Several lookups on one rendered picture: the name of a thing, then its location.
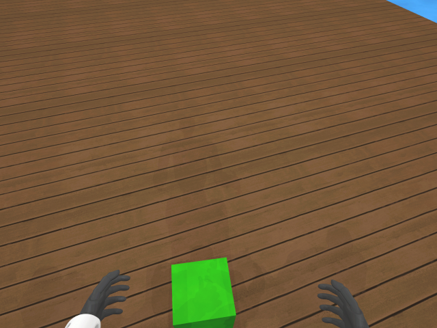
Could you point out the left robot hand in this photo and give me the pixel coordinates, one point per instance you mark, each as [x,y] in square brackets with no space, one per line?
[99,299]

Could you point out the right robot hand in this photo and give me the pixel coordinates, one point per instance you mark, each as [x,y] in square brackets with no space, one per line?
[348,310]

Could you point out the robot left forearm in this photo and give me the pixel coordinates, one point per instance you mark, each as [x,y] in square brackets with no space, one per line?
[84,321]

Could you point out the carton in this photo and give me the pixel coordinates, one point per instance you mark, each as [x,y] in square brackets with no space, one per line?
[201,295]

